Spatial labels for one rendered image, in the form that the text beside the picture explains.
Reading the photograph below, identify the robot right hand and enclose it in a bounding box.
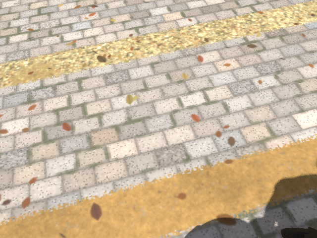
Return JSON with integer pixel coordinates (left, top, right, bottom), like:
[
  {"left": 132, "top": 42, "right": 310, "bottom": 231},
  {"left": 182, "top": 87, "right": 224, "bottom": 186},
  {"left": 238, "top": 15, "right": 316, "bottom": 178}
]
[{"left": 280, "top": 227, "right": 317, "bottom": 238}]

